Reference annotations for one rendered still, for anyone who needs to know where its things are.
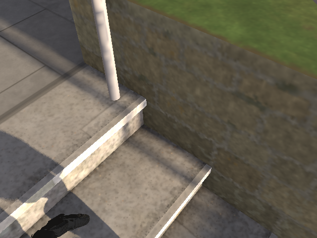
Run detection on left robot hand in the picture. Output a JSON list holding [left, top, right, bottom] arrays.
[[31, 213, 90, 238]]

